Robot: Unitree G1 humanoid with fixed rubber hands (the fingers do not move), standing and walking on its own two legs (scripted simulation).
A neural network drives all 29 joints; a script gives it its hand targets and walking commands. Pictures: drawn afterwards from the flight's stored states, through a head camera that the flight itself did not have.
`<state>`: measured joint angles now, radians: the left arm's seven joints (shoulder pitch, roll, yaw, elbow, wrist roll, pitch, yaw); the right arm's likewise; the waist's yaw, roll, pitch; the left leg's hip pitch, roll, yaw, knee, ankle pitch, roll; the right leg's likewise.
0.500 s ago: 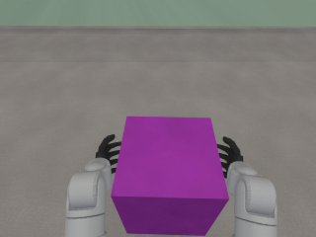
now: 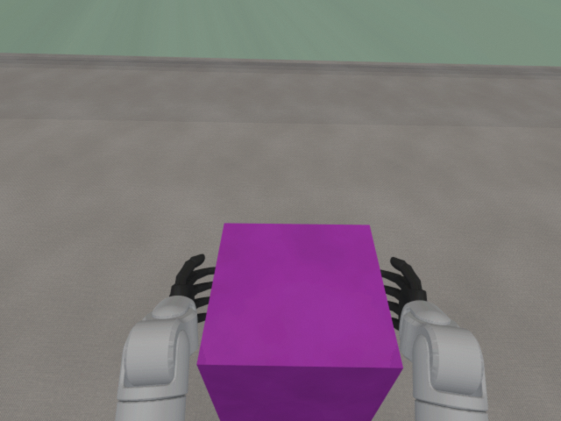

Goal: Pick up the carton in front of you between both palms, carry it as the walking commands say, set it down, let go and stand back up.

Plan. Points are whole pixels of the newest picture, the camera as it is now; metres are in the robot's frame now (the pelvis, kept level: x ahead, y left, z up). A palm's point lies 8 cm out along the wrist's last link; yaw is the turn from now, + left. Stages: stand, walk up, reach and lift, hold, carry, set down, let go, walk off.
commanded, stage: carry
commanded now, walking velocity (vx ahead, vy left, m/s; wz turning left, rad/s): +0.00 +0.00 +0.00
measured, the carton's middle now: (295, 331) +0.27 +0.00 +0.00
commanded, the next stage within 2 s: hold in 1.70 s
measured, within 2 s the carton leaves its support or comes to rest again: neither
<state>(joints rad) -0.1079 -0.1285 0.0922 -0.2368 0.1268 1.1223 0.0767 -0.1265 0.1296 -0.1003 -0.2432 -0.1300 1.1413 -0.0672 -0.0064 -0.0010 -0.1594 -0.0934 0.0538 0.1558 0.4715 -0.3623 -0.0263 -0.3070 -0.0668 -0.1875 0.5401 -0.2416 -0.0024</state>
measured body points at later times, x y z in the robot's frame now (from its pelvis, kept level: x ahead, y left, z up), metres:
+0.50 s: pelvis -0.05 +0.01 -0.01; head -0.07 +0.01 +0.44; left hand +0.24 +0.16 +0.02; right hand +0.25 -0.14 +0.02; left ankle -0.14 +0.09 -0.74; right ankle -0.02 -0.11 -0.74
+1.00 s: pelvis -0.08 +0.00 -0.01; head -0.10 +0.00 +0.44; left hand +0.21 +0.16 +0.02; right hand +0.22 -0.14 +0.03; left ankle -0.14 +0.09 -0.74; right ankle -0.02 -0.11 -0.74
